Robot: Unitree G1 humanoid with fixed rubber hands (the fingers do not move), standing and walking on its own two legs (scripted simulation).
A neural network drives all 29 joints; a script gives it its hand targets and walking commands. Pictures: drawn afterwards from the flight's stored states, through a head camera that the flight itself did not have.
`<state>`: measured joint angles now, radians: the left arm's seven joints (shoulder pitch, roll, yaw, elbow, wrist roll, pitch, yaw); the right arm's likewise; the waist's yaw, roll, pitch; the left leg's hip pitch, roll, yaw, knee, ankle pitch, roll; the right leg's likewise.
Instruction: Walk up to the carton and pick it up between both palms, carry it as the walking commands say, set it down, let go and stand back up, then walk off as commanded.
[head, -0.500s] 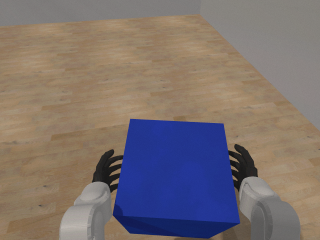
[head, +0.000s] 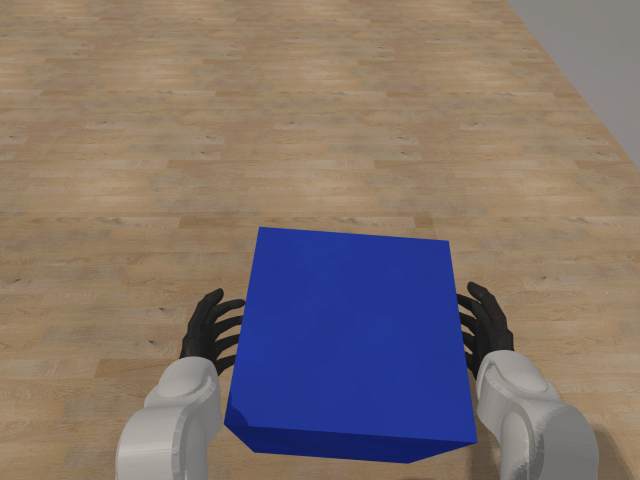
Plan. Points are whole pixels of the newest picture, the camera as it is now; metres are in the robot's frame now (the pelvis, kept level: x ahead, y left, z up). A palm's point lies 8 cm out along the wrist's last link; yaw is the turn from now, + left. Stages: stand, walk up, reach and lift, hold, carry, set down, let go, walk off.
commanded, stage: carry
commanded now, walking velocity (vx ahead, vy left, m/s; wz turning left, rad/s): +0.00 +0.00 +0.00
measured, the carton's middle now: (341, 357) +0.28 +0.01 +0.00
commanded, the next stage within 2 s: hold in 1.44 s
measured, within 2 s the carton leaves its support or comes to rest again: neither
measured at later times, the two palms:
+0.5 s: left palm (184, 382) +0.22 +0.17 +0.06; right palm (475, 368) +0.24 -0.13 +0.07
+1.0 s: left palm (194, 379) +0.24 +0.17 +0.04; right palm (467, 367) +0.26 -0.13 +0.05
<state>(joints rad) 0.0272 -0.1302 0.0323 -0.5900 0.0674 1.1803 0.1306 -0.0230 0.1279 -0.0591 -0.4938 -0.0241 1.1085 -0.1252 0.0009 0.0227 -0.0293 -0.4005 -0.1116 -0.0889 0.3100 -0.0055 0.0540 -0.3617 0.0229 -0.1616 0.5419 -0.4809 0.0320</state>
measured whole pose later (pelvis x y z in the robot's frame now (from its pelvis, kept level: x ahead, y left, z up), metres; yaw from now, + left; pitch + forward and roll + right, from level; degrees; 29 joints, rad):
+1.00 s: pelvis -0.01 +0.02 -0.01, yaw +2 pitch +2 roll -1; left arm -0.03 -0.13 0.07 -0.18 0.07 0.96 0.11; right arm -0.07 0.13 -0.11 -0.17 -0.09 0.95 -0.11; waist 0.00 -0.01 -0.09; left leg -0.34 -0.01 -0.07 0.57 -0.27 -0.01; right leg -0.31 -0.07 -0.16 0.56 -0.28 0.00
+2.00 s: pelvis -0.04 +0.02 -0.01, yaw +0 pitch -4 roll -1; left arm -0.26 -0.11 0.21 0.42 0.18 0.59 0.04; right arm -0.28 0.14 -0.24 0.41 -0.26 0.59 -0.06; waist 0.00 -0.01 0.07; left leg -0.26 0.01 -0.04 0.58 -0.25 -0.01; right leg -0.23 -0.01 -0.08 0.53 -0.22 -0.01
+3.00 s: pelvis -0.08 +0.02 -0.12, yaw -1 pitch +22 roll -1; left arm -0.63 -0.03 0.31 0.67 0.22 0.22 0.04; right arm -0.65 0.10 -0.36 0.63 -0.20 0.22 -0.10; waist 0.00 -0.01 0.06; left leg -1.17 0.00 -0.05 1.21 -0.42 -0.01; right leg -1.16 0.00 -0.05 1.18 -0.40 -0.02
